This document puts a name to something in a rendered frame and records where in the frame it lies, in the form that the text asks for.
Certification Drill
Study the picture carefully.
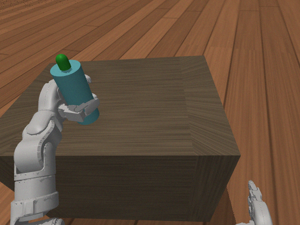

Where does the bottle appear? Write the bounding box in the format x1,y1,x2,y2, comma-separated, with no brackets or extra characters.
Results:
50,54,99,125

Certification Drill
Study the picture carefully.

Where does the left robot arm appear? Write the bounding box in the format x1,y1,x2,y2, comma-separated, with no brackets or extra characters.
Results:
10,111,65,225

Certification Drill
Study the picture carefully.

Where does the right robot hand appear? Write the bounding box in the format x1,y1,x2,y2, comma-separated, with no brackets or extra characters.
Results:
236,180,273,225

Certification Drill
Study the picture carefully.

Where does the left robot hand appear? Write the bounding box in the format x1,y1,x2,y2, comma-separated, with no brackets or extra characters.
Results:
38,75,100,123

